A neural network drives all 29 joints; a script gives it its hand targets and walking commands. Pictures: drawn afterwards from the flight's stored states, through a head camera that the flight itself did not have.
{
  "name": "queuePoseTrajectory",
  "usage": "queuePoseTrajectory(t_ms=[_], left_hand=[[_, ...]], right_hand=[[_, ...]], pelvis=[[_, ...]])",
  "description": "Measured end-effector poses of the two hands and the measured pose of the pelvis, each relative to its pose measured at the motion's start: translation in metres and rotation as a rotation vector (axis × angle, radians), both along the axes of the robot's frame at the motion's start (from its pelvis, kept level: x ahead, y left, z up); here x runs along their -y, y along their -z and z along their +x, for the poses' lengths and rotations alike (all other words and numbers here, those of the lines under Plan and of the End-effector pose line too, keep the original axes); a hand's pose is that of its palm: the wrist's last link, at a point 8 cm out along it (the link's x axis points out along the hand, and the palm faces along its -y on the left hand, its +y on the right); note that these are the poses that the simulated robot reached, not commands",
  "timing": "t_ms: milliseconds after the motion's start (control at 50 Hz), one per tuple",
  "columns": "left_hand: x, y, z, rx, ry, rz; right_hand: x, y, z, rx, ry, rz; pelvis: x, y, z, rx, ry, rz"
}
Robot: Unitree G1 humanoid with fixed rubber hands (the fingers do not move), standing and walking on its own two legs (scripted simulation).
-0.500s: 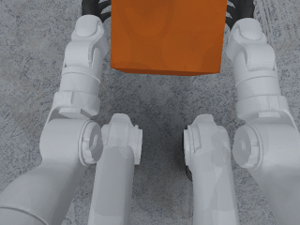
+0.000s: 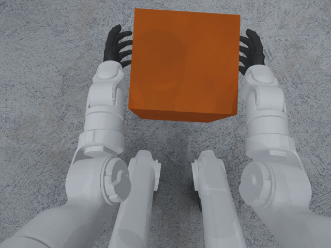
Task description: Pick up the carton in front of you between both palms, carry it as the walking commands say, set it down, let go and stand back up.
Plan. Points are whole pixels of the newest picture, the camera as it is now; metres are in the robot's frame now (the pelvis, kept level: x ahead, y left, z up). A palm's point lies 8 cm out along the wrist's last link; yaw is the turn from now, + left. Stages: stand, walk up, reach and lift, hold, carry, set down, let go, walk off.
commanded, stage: reach and lift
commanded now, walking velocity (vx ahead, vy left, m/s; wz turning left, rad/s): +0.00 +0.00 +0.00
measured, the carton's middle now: (179, 78) +0.49 -0.01 -0.14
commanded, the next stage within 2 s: none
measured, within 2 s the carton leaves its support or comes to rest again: neither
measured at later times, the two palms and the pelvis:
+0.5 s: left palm (74, 44) +0.45 +0.14 +0.11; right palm (298, 53) +0.44 -0.15 +0.10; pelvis +0.05 +0.00 +0.14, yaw +0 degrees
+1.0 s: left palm out of the picture +0.40 +0.15 +0.25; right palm out of the picture +0.40 -0.15 +0.24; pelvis +0.10 +0.00 +0.25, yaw +0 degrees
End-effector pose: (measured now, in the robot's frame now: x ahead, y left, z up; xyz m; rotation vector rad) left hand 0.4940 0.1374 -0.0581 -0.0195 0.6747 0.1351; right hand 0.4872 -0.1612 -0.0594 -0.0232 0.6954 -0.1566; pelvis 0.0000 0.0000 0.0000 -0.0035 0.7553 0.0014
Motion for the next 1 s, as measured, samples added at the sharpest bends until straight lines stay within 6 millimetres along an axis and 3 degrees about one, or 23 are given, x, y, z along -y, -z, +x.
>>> queuePoseTrajectory(t_ms=[220, 420, 780, 1000], left_hand=[[-0.005, -0.065, -0.024, -0.034, -0.017, -0.009], [-0.007, -0.141, -0.036, -0.004, -0.008, 0.001], [-0.003, -0.246, -0.073, -0.016, 0.0, 0.002], [-0.011, -0.306, -0.089, 0.004, -0.006, 0.002]], right_hand=[[-0.005, -0.063, -0.023, -0.036, 0.007, 0.024], [-0.007, -0.138, -0.035, -0.008, 0.018, 0.035], [-0.003, -0.243, -0.075, -0.02, 0.023, 0.028], [-0.011, -0.304, -0.089, 0.0, 0.012, 0.025]], pelvis=[[0.0, -0.055, 0.016, 0.084, 0.001, -0.001], [0.001, -0.113, 0.037, 0.183, 0.008, 0.002], [-0.002, -0.213, 0.081, 0.426, 0.015, -0.001], [-0.001, -0.253, 0.102, 0.613, 0.009, -0.001]])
